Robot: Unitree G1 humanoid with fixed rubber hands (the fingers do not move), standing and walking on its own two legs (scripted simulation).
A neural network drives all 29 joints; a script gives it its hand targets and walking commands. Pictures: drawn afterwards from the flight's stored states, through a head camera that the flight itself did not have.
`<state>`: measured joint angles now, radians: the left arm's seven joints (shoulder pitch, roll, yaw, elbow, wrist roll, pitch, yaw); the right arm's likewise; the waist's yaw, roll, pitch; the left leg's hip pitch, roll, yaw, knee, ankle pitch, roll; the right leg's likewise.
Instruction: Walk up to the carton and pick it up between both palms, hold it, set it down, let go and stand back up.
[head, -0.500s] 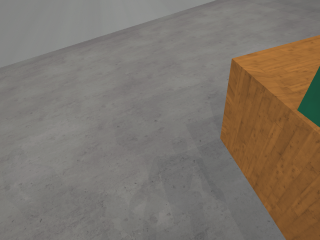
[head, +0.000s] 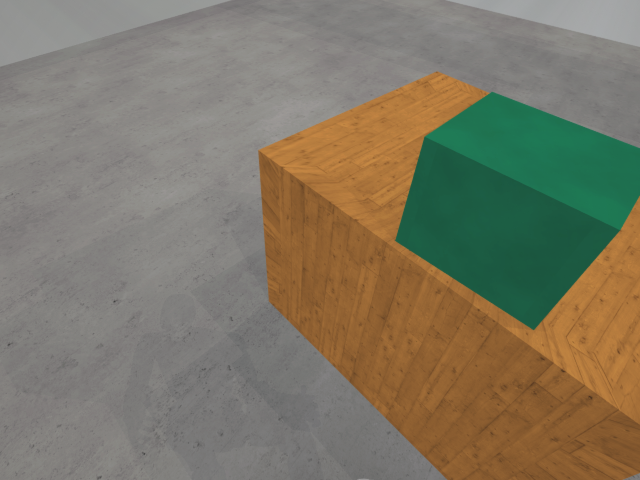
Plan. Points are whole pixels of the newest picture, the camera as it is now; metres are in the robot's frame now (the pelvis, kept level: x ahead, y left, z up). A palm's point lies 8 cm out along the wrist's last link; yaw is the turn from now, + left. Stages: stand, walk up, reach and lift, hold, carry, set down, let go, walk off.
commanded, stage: walk up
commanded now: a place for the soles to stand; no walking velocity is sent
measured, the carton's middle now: (511, 204) +0.58 -0.37 +0.03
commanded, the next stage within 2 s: none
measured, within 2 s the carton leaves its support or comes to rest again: neither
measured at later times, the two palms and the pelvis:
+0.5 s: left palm (205, 398) +0.30 +0.16 -0.13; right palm out of the picture +0.15 -0.31 -0.15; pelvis +0.13 -0.04 -0.02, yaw -20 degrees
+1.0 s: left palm (175, 390) +0.31 +0.21 -0.15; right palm out of the picture +0.06 -0.20 -0.10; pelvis +0.11 +0.04 -0.01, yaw -36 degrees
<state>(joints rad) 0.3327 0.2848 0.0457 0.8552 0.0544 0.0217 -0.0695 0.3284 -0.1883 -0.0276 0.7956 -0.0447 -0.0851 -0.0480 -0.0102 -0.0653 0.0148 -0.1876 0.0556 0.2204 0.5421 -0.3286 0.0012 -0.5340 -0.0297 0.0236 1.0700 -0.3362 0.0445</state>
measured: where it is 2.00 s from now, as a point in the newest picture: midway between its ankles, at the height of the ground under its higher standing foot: outside the picture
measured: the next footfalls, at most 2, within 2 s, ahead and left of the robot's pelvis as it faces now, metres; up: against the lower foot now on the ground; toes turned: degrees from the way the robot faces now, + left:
right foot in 0.20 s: +0.22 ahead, -0.18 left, +0.00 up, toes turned -16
left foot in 0.64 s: +0.24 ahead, +0.08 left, +0.00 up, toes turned -34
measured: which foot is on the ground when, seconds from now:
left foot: down 0.00-0.20, up 0.22-0.62, down 0.64-1.00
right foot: up 0.00-0.18, down 0.20-0.66, up 0.68-1.00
